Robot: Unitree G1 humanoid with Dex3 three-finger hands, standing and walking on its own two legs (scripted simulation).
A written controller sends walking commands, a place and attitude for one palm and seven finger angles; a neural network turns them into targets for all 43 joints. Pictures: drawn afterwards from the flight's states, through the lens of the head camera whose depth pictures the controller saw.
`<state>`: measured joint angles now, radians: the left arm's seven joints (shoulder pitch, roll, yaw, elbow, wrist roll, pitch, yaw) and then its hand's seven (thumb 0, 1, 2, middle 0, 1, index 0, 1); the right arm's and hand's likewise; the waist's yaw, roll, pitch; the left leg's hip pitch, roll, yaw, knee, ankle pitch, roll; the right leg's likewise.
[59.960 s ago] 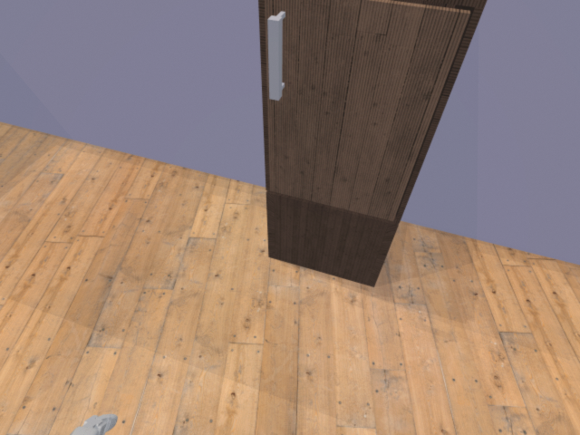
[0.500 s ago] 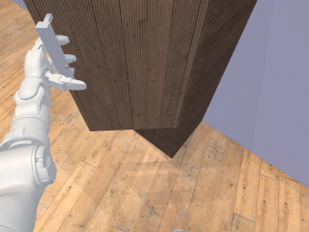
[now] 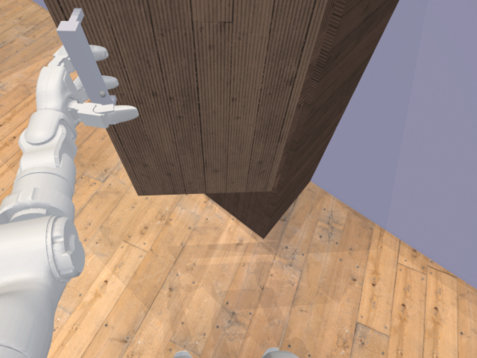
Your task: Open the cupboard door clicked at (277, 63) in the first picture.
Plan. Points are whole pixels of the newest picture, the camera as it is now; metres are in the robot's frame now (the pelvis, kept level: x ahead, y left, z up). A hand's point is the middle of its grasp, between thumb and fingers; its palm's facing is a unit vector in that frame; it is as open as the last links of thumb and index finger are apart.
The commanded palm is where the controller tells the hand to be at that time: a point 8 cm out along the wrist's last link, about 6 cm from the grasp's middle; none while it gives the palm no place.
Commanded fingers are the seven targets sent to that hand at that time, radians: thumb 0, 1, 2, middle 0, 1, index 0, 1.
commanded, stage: close the thumb around the handle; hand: left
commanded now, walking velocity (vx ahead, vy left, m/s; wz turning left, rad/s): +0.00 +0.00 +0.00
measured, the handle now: (95, 71) +0.56 +0.20 +0.14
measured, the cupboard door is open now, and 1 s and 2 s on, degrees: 43 52 82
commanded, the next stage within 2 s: pull the door open along its arc in 0.46 s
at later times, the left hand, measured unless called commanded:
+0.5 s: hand (106, 92) +0.51 +0.18 +0.14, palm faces +0.01 -1.00 +0.00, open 5.8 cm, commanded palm +0.49 +0.22 +0.14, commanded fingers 0.00 0.90 0.90 -0.40 -1.35 -0.40 -1.35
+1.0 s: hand (106, 122) +0.45 +0.17 +0.14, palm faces -0.01 -1.00 -0.01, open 6.1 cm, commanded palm +0.39 +0.22 +0.14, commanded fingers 0.00 0.90 0.90 -0.40 -1.35 -0.40 -1.35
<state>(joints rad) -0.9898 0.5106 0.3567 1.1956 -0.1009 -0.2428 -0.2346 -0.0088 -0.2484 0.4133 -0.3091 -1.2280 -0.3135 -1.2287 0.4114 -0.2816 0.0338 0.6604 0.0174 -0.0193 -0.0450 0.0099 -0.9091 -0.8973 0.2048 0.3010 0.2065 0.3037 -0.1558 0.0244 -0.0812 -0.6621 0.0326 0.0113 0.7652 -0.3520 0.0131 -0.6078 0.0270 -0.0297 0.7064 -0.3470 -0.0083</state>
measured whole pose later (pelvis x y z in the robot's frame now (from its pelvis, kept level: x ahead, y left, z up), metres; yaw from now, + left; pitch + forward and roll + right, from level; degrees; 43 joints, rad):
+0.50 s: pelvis +0.01 +0.00 +0.00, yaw +0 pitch +14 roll -2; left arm -0.94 0.48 0.36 1.15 -0.10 -0.23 -0.22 0.01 0.71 0.84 -0.35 -1.35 -0.37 -1.34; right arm 0.42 -0.27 0.03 0.66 0.02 0.00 -0.03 0.01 -0.91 -0.90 0.21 0.30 0.21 0.30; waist -0.15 0.03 -0.10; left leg -0.63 0.04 0.02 0.76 -0.37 0.01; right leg -0.58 0.03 -0.02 0.70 -0.36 -0.01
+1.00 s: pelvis +0.02 -0.01 +0.01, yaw -2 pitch +9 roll -1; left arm -0.53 0.35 0.33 0.71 -0.20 -0.16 -0.23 0.01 0.70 0.73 -0.36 -1.35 -0.33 -1.35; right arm 0.40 -0.27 0.01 0.60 0.05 0.02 -0.03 0.01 -0.91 -0.90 0.20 0.30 0.21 0.30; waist -0.09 0.05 -0.12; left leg -0.47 0.04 0.05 0.67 -0.36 0.00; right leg -0.44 0.04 0.01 0.64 -0.35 -0.02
